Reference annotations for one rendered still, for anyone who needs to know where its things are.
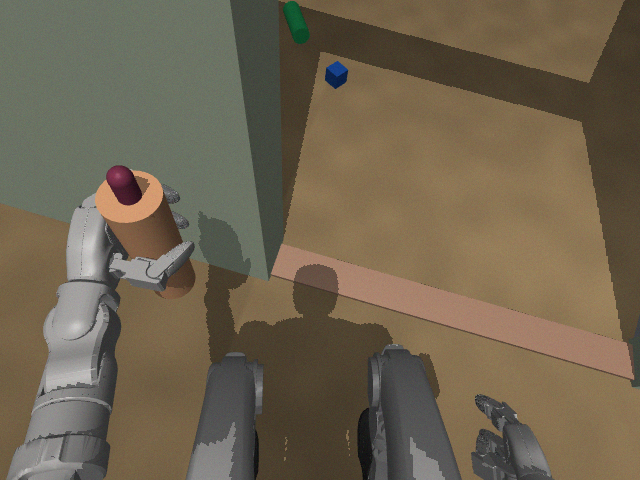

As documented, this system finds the right robot hand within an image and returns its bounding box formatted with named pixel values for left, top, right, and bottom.
left=471, top=394, right=552, bottom=480

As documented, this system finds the left robot arm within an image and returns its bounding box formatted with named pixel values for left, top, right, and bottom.
left=6, top=280, right=121, bottom=480

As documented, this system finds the left robot hand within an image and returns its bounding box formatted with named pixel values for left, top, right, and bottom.
left=66, top=169, right=195, bottom=292

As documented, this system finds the right robot foot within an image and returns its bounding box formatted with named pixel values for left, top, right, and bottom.
left=357, top=408, right=373, bottom=480

